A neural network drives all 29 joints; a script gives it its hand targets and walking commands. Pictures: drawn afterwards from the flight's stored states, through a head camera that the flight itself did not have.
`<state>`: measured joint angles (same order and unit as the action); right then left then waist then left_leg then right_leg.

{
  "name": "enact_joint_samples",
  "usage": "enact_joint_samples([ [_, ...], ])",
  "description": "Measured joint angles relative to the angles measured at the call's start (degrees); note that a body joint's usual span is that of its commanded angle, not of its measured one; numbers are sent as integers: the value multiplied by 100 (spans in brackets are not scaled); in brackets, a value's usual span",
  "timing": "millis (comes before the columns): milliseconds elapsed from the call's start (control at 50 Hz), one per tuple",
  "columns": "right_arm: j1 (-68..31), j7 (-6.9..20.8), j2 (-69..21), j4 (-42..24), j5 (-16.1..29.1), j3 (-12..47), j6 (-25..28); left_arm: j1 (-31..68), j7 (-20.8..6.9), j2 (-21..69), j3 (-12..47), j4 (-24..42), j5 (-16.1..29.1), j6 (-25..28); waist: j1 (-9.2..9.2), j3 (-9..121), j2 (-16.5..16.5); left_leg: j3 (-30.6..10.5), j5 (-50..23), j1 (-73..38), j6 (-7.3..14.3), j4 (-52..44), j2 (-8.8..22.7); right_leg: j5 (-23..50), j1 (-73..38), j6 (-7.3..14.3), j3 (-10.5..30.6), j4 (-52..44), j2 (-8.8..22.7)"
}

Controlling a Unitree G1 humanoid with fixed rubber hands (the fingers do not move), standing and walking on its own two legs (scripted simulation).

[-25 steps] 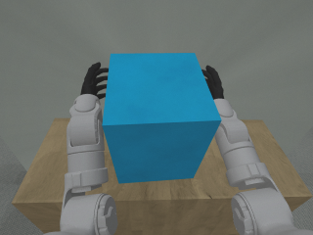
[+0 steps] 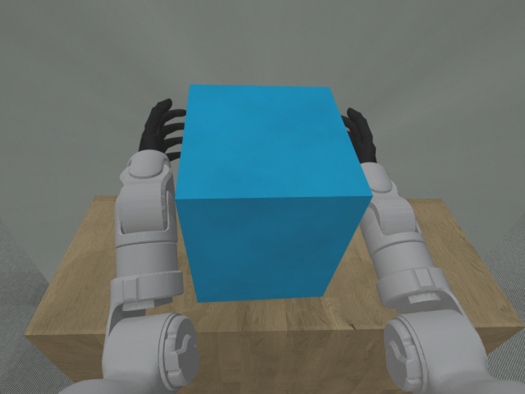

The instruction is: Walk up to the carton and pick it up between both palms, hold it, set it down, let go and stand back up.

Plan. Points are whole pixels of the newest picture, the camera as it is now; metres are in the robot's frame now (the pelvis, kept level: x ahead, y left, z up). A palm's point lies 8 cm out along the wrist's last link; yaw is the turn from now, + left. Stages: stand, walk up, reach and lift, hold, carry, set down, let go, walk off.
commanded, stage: hold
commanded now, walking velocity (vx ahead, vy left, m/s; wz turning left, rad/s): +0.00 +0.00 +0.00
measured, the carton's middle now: (261, 198) +0.35 +0.00 +0.15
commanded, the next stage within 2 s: none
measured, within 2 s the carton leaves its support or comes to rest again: neither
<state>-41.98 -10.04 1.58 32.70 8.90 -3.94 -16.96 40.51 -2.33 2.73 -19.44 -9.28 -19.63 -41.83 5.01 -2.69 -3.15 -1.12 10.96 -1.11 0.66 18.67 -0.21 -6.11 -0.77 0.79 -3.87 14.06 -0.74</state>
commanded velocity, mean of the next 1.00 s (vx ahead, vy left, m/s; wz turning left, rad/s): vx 0.00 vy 0.00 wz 0.00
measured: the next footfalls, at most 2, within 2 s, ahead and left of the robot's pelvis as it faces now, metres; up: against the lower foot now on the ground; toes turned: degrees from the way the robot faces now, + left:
none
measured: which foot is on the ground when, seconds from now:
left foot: down 0.00-1.00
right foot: down 0.00-1.00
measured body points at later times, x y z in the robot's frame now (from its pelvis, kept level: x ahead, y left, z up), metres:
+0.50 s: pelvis +0.00 +0.00 +0.00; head -0.04 +0.04 +0.45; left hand +0.38 +0.16 +0.20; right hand +0.38 -0.14 +0.20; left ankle +0.00 +0.11 -0.75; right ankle +0.03 -0.11 -0.75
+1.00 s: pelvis +0.01 +0.00 +0.00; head -0.04 +0.03 +0.45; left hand +0.39 +0.15 +0.21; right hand +0.39 -0.15 +0.20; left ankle +0.00 +0.11 -0.75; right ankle +0.03 -0.11 -0.75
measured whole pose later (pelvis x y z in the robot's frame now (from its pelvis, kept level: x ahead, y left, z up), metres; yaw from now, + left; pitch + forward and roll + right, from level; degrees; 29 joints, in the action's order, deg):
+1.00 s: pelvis +0.01 +0.00 +0.00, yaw +0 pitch -10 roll -1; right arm -40.7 -10.9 2.6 31.4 11.2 -1.3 -16.8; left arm 37.9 -2.4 3.0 -18.7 -6.7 -19.6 -42.0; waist 5.7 -3.0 -3.5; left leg -1.5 12.1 -2.9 0.4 19.3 0.2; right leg -6.7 -3.2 0.8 -4.2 13.4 -1.2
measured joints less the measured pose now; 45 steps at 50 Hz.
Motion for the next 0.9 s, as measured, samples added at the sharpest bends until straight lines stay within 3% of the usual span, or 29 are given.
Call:
enact_joint_samples([
  [420, 252, -153, 71, -336, 296, 352, -63, -452, -53, -5, 132, 477, 55, -68, 79, -53, -76, -53, 131, -162, -19, 108, 24, -64, -249, -12, -50, -46, -26],
  [680, 26, -9, -10, -143, 45, -3, -25, -71, -7, -28, 72, 139, 18, -18, -2, -49, -21, 21, -7, 49, 23, 34, -25, 29, 38, -25, 18, 4, 26],
  [900, 27, -7, 40, -3, 70, 83, 47, -80, 10, 10, 38, 70, -16, 4, 35, 19, -20, -4, 54, -75, -7, 8, 14, -28, -102, -6, -3, -47, -15],
])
